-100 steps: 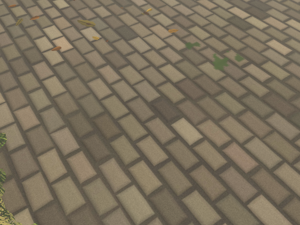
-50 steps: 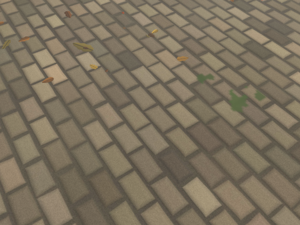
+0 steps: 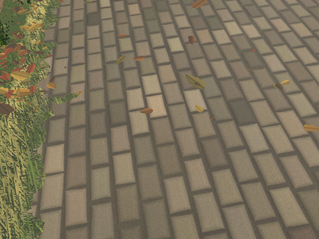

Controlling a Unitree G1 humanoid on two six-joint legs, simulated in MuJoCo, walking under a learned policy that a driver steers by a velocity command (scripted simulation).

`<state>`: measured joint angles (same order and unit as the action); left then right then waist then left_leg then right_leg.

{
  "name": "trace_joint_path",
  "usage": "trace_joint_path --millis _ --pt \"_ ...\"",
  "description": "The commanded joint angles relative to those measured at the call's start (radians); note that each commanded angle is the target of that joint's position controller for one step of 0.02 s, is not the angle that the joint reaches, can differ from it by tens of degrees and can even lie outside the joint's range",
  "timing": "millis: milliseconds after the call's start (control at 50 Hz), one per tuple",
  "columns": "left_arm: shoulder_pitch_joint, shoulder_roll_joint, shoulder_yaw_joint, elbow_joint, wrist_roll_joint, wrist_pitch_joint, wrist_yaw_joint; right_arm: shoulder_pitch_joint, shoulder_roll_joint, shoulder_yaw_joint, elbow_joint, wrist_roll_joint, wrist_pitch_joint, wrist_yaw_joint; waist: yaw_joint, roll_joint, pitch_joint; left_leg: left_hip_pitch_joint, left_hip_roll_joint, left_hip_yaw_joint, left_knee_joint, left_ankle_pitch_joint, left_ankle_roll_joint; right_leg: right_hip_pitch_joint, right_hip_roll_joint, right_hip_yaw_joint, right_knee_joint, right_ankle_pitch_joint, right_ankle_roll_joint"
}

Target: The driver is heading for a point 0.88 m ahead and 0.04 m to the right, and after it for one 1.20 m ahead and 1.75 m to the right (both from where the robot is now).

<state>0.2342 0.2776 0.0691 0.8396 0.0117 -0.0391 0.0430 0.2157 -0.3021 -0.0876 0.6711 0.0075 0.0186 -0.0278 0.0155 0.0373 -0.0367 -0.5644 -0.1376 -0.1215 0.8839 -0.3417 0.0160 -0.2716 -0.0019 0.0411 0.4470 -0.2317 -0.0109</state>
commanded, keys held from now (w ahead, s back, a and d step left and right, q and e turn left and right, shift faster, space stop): w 0.56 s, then w+e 0.44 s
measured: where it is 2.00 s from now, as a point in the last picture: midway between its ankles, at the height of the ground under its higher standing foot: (186, 154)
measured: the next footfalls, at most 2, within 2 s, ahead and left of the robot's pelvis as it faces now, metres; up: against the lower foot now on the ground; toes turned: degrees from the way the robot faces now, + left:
left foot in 0.38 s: +0.19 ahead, +0.18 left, +0.00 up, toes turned +8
right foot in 0.88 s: +0.55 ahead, -0.01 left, +0.00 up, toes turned -2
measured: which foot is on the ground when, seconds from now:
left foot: up 0.00-0.36, down 0.38-0.90, up 0.92-1.00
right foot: down 0.00-0.38, up 0.40-0.86, down 0.88-1.00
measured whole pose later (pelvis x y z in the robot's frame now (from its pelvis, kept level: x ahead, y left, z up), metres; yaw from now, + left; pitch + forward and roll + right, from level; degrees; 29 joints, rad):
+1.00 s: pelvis +0.43 +0.06 -0.02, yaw -5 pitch +2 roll +0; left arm 0.17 0.30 0.06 0.69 -0.02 -0.07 -0.04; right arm 0.29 -0.28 -0.04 0.74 0.01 -0.11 0.00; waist 0.00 0.00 0.05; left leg -0.35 0.02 -0.04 1.23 -0.40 0.00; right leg -0.44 0.10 -0.01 0.55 -0.14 -0.10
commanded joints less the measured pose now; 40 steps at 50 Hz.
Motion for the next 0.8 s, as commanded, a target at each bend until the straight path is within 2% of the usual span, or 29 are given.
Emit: trace_joint_path --millis 20,60,100,140,180,220,260,300,320,340,360,380,400,420,440,460,480,500,540,580,640,680,760,800 --pt "-0.030 0.121 0.022 -0.080 -0.018 -0.027 0.013 0.018 -0.081 -0.027 -0.057 -0.012 -0.025 0.018 -0.004 -0.169 0.024 -0.256 0.104 0.003 0.265 0.074 -0.034 0.188 -0.265 0.274 -0.269 -0.233 -0.122" --pt "0.041 0.114 0.018 -0.057 -0.007 -0.040 0.000 -0.006 -0.041 -0.013 -0.065 -0.002 -0.039 0.024 0.020 -0.152 0.056 -0.267 0.118 0.023 0.279 0.129 -0.036 0.179 -0.236 0.207 -0.292 -0.195 -0.134" --pt "0.100 0.116 0.018 -0.038 -0.004 -0.047 -0.014 -0.042 -0.032 -0.006 -0.076 0.005 -0.052 0.024 0.045 -0.155 0.081 -0.283 0.132 0.022 0.196 0.170 -0.039 0.205 -0.232 0.176 -0.307 -0.165 -0.153" --pt "0.113 0.134 0.021 -0.033 -0.009 -0.048 -0.020 -0.089 -0.033 -0.001 -0.097 0.006 -0.063 0.026 0.055 -0.166 0.094 -0.264 0.156 0.046 0.071 0.206 -0.043 0.224 -0.240 0.153 -0.319 -0.110 -0.164" --pt "0.110 0.160 0.025 -0.033 -0.018 -0.047 -0.023 -0.136 -0.017 0.010 -0.116 0.005 -0.073 0.034 0.066 -0.184 0.100 -0.180 0.184 0.103 -0.064 0.232 -0.046 0.192 -0.238 0.109 -0.323 -0.049 -0.162" --pt "0.125 0.180 0.029 -0.026 -0.025 -0.046 -0.028 -0.165 -0.006 0.018 -0.127 0.012 -0.080 0.044 0.080 -0.192 0.107 -0.072 0.181 0.140 -0.168 0.213 -0.042 0.145 -0.236 0.073 -0.314 -0.014 -0.161" --pt "0.153 0.189 0.031 -0.014 -0.034 -0.043 -0.037 -0.176 -0.014 0.019 -0.133 0.019 -0.084 0.051 0.088 -0.197 0.114 0.000 0.172 0.160 -0.238 0.161 -0.025 0.140 -0.252 0.069 -0.292 -0.011 -0.167" --pt "0.162 0.196 0.034 -0.004 -0.045 -0.037 -0.045 -0.174 -0.026 0.018 -0.142 0.025 -0.088 0.057 0.075 -0.203 0.123 0.061 0.166 0.164 -0.311 0.116 0.010 0.148 -0.281 0.090 -0.262 -0.023 -0.167" --pt "0.148 0.200 0.035 -0.003 -0.051 -0.031 -0.047 -0.137 -0.035 0.013 -0.134 0.026 -0.090 0.058 0.040 -0.196 0.113 0.137 0.155 0.174 -0.367 0.136 0.031 0.135 -0.288 0.089 -0.233 -0.010 -0.159" --pt "0.139 0.195 0.032 -0.002 -0.051 -0.028 -0.048 -0.069 -0.053 0.002 -0.110 0.024 -0.089 0.055 -0.003 -0.179 0.081 0.262 0.131 0.190 -0.412 0.156 0.050 0.108 -0.272 0.068 -0.168 0.084 -0.142" --pt "0.137 0.162 0.019 0.000 -0.043 -0.031 -0.050 0.057 -0.096 -0.022 -0.072 0.023 -0.086 0.045 -0.067 -0.141 0.003 0.457 0.127 0.173 -0.432 0.161 0.079 0.056 -0.224 0.011 -0.010 0.222 -0.112" --pt "0.112 0.091 -0.008 -0.029 -0.021 -0.039 -0.053 0.238 -0.163 -0.043 -0.045 0.006 -0.081 0.032 -0.149 0.012 -0.151 0.735 0.318 -0.054 -0.439 0.132 0.137 -0.120 -0.154 -0.078 0.335 0.112 -0.057" --pt "0.143 0.014 -0.033 -0.081 -0.018 -0.068 -0.055 0.296 -0.273 -0.060 -0.036 -0.001 -0.079 0.033 -0.118 0.316 -0.228 0.946 0.536 -0.499 -0.562 0.005 0.290 -0.491 -0.005 -0.088 0.667 -0.299 -0.007" --pt "0.097 0.124 -0.004 -0.073 -0.044 -0.087 -0.055 0.290 -0.183 -0.037 -0.032 -0.004 -0.090 0.041 -0.141 0.179 -0.185 0.876 0.534 -0.551 -0.615 -0.060 0.299 -0.586 -0.049 0.026 0.814 -0.310 -0.016" --pt "0.055 0.158 0.008 -0.086 -0.059 -0.091 -0.060 0.223 -0.132 -0.016 -0.037 -0.002 -0.097 0.046 -0.106 0.147 -0.085 0.788 0.495 -0.416 -0.616 -0.024 0.260 -0.619 -0.094 0.024 0.830 -0.218 -0.039" --pt "0.037 0.140 0.005 -0.078 -0.048 -0.087 -0.059 0.158 -0.098 -0.004 -0.047 -0.001 -0.098 0.051 -0.080 0.083 -0.036 0.685 0.440 -0.305 -0.636 0.037 0.239 -0.583 -0.127 0.013 0.797 -0.127 -0.038" --pt "0.028 0.128 0.005 -0.076 -0.029 -0.081 -0.060 0.107 -0.074 0.004 -0.052 -0.001 -0.098 0.056 -0.055 0.063 0.015 0.597 0.400 -0.230 -0.666 0.117 0.228 -0.552 -0.144 0.011 0.741 -0.065 -0.029" --pt "0.039 0.113 0.006 -0.074 -0.024 -0.072 -0.063 0.080 -0.064 0.007 -0.051 -0.005 -0.100 0.056 -0.026 0.073 0.033 0.531 0.375 -0.174 -0.695 0.195 0.219 -0.498 -0.159 0.014 0.709 -0.022 -0.022" --pt "0.053 0.080 0.000 -0.070 -0.022 -0.056 -0.066 0.070 -0.069 0.003 -0.038 -0.004 -0.111 0.054 0.005 0.055 0.042 0.483 0.356 -0.102 -0.724 0.356 0.224 -0.469 -0.153 0.000 0.671 0.033 -0.003" --pt "0.018 0.066 -0.004 -0.083 -0.020 -0.046 -0.065 0.086 -0.082 -0.002 -0.015 -0.005 -0.119 0.047 0.007 0.030 0.056 0.481 0.352 -0.037 -0.737 0.452 0.224 -0.497 -0.147 -0.001 0.589 0.105 0.014" --pt "-0.080 0.043 -0.017 -0.110 -0.025 -0.046 -0.074 0.106 -0.094 -0.004 0.015 -0.009 -0.121 0.037 -0.024 0.025 0.087 0.458 0.327 0.070 -0.755 0.460 0.189 -0.460 -0.122 -0.010 0.377 0.279 0.009" --pt "-0.157 0.036 -0.024 -0.134 -0.031 -0.048 -0.084 0.127 -0.111 -0.008 0.034 -0.008 -0.123 0.031 -0.053 0.023 0.108 0.453 0.333 0.113 -0.777 0.429 0.172 -0.421 -0.096 -0.030 0.269 0.358 -0.006" --pt "-0.255 0.047 -0.024 -0.194 -0.037 -0.049 -0.105 0.168 -0.126 -0.014 0.077 0.003 -0.117 0.024 -0.078 0.007 0.137 0.584 0.385 0.160 -0.749 0.448 0.149 -0.445 -0.068 -0.021 0.160 0.337 -0.049" --pt "-0.266 0.056 -0.021 -0.216 -0.034 -0.050 -0.117 0.162 -0.135 -0.018 0.084 0.005 -0.103 0.018 -0.068 0.014 0.122 0.654 0.401 0.187 -0.684 0.602 0.129 -0.430 -0.043 -0.050 0.137 0.253 -0.074"
Keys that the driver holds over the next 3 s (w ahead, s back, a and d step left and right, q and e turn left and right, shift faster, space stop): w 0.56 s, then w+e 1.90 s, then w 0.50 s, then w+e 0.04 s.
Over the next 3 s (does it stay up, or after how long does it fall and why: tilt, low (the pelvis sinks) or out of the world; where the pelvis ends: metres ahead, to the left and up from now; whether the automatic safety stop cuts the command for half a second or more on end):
stays up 1.26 -0.51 -0.01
